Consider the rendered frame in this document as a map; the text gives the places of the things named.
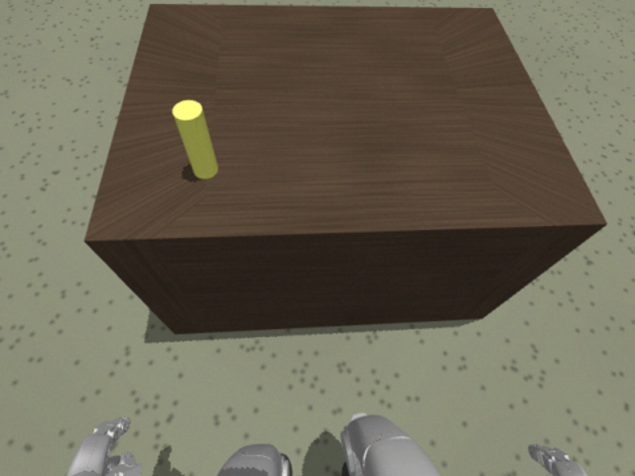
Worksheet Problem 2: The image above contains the right robot hand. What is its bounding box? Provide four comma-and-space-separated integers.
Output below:
528, 444, 587, 476

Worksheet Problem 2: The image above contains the left robot hand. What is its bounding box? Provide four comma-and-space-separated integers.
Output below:
66, 417, 142, 476

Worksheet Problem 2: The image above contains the can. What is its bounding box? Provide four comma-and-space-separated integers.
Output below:
173, 100, 218, 179

